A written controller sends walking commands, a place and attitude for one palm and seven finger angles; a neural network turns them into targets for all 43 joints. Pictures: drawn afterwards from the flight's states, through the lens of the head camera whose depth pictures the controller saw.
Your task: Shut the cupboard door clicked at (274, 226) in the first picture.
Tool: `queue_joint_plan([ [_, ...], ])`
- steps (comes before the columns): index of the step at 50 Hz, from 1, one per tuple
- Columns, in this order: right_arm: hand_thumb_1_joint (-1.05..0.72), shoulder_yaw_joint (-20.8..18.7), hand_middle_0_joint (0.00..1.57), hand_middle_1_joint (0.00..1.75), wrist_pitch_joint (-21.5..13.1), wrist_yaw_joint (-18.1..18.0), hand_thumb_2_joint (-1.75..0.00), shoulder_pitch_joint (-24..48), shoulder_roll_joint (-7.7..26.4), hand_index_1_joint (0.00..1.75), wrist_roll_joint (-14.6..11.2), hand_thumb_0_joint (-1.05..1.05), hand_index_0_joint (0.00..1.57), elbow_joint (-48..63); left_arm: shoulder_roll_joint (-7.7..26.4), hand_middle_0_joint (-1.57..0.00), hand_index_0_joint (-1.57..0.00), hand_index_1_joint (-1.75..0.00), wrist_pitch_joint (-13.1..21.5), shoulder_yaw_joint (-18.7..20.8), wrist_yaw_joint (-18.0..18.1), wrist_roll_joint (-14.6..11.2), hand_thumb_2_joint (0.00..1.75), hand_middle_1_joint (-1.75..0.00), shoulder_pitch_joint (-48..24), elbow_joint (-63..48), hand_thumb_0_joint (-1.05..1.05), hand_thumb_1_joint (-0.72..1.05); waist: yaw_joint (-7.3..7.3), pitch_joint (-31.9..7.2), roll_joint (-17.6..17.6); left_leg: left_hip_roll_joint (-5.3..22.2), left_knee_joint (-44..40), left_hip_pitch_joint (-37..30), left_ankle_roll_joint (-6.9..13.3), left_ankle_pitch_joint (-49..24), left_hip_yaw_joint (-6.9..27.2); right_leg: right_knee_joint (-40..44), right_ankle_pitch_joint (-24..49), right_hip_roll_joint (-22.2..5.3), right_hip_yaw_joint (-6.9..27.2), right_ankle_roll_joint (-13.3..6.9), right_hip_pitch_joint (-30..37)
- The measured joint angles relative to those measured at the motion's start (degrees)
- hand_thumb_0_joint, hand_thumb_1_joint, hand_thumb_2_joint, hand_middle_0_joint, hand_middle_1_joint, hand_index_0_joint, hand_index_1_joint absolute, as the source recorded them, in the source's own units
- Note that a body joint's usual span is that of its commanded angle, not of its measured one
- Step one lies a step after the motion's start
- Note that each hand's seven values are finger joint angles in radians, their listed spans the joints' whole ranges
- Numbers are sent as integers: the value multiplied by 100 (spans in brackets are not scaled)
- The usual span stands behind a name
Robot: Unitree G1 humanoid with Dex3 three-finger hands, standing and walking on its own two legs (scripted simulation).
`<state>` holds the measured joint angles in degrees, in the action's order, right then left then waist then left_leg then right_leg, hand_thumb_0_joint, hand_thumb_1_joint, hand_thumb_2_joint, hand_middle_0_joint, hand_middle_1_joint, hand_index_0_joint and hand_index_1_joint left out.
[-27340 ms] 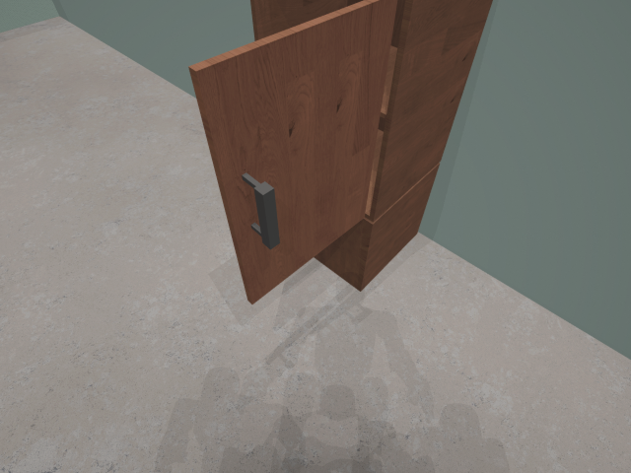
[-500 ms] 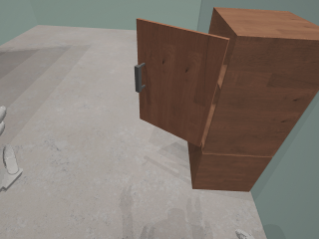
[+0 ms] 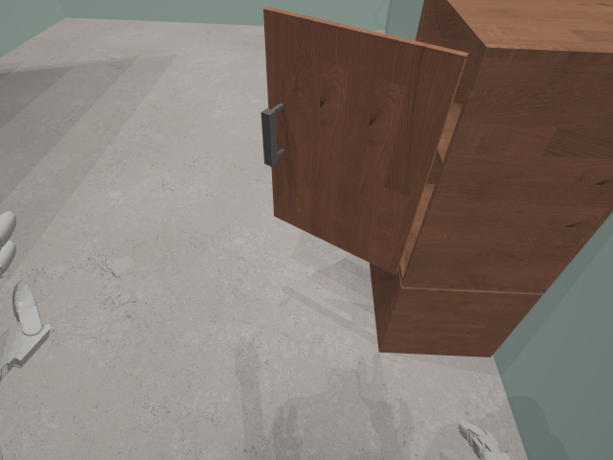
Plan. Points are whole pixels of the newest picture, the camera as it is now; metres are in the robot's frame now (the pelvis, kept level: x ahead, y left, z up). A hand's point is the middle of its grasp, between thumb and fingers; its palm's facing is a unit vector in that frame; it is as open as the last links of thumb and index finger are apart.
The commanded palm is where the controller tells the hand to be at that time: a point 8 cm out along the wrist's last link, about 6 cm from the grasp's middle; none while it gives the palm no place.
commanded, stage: stop stepping back and stand still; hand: left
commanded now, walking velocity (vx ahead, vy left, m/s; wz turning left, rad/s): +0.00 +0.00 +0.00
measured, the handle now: (275, 134) +0.85 +0.14 -0.02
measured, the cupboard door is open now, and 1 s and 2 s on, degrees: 59 59 59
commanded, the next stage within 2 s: let the arm hang, fingers relaxed in 0.34 s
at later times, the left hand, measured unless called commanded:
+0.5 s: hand (54, 354) +0.19 +0.28 +0.11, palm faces +0.33 -0.82 -0.47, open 7.4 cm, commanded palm none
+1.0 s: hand out of the picture -0.13 +0.20 -0.16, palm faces +0.03 -0.98 -0.19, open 7.3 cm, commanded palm none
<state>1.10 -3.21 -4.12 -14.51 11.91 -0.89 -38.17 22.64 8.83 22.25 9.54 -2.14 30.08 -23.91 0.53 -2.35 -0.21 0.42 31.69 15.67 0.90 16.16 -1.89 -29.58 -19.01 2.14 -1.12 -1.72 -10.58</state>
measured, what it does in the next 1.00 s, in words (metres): stands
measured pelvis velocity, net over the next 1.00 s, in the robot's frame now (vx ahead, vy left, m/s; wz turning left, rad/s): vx -0.05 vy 0.02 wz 0.01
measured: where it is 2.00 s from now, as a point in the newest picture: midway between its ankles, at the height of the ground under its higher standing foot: outside the picture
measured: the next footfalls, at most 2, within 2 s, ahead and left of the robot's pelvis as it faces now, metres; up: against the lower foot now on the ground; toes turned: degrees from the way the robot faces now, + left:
none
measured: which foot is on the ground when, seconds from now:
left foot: down 0.00-1.00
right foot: down 0.00-1.00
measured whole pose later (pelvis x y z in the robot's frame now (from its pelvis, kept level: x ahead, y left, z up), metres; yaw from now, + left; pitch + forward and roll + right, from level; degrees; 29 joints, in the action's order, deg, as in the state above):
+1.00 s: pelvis -0.05 +0.02 +0.01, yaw +1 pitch -2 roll -1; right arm 0.3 1.8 -1.8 -21.5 9.4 0.8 -63.4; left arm 10.3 -1.7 0.0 1.2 0.8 23.8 65.7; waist -0.1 3.0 0.1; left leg -1.0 24.5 14.7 2.6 8.4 -1.9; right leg -23.4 -12.0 0.8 -1.3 -0.4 -9.9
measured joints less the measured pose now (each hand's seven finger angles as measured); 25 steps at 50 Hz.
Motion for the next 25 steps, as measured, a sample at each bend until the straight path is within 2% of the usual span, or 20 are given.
queue_joint_plan([
  [4, -90, -11, 20, 30, -11, -32, -90, 129, -2, 30, -8, 1, 20, 164, 17, -21, -21, -30, -71, -8, -35, 9, 89, -30, -60, -77, 2, 89, -68, 87, 103, -41, -125, -86, 36, -38, -56, 80, 15, -45, 53, 49, 56],
  [9, -91, -4, 20, 30, -25, -4, -90, 277, -49, 30, -23, 1, 20, 413, 190, -21, -21, -30, 83, 45, -84, -22, 89, -30, 137, -424, 2, 89, -198, 56, 141, -12, -154, -30, 40, -44, -64, 237, 98, -16, 65, 50, 51],
  [12, -91, 4, 20, 30, 4, -4, -90, 305, -65, 30, -32, 1, 20, 503, 297, -22, -22, -30, 160, 118, -104, -52, 89, -30, 286, -475, 2, 88, -220, 1, 127, -6, -187, -2, 48, -64, -74, 306, 144, -10, 76, 62, 37],
  [16, -90, 16, 20, 30, 32, -24, -90, 269, -57, 30, -35, 1, 20, 511, 313, -22, -22, -30, 146, 165, -108, -80, 89, -30, 329, -358, 2, 88, -165, -43, 90, -18, -247, 4, 66, -117, -77, 377, 204, -22, 78, 81, 36],
  [22, -90, 42, 20, 30, 42, -55, -90, 148, -34, 30, -27, 1, 20, 397, 95, -21, -22, -30, 45, 37, -85, -75, 89, -30, 212, -200, 2, 89, -49, -69, 30, -53, -329, -21, 96, -219, -51, 448, 286, -53, 48, 108, 70],
  [23, -90, 15, 20, 30, -91, 47, -90, 149, 25, 30, -39, 1, 20, 278, 91, -21, -21, -30, 122, -121, -155, 0, 89, -30, 46, 85, 1, 89, -21, -77, -24, -63, -269, 46, 103, -227, -19, 395, 288, -62, 7, 115, 22],
  [25, -90, -46, 20, 30, -193, 281, -90, 253, 251, 30, 24, 1, 20, -101, 27, -21, -21, -30, -94, -688, -449, 173, 90, -30, -528, 1229, 1, 89, 82, -111, -205, -106, -100, 193, 136, -216, 24, 218, 242, -106, -49, 133, -106],
])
